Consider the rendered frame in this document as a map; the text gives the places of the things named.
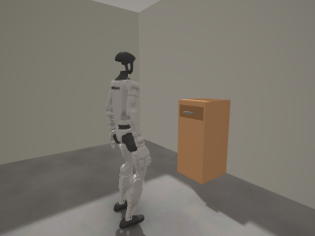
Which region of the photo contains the right robot upper arm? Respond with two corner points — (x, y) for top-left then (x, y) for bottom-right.
(126, 80), (141, 119)

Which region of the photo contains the cabinet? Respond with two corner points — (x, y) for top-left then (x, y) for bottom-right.
(177, 98), (231, 185)

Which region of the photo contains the robot right hand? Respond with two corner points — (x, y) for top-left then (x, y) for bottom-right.
(137, 145), (152, 171)

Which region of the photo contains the robot thigh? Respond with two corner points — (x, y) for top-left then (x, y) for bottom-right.
(125, 134), (147, 187)
(113, 134), (134, 176)

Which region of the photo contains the left robot upper arm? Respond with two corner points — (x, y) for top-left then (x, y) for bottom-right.
(105, 80), (114, 112)

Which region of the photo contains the robot right forearm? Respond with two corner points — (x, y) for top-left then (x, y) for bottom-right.
(129, 108), (145, 148)

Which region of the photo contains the robot right thigh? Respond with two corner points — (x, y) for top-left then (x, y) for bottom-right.
(125, 134), (147, 187)

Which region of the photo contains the handle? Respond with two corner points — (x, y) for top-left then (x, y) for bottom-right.
(183, 111), (194, 115)

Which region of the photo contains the robot left thigh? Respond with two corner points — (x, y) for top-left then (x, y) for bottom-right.
(113, 134), (134, 176)

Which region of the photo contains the robot left forearm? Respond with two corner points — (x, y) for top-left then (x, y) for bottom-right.
(106, 109), (116, 133)

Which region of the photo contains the robot left hand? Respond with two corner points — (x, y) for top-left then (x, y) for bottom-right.
(109, 132), (120, 149)

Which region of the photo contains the drawer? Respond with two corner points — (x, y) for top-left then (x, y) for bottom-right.
(179, 104), (204, 121)

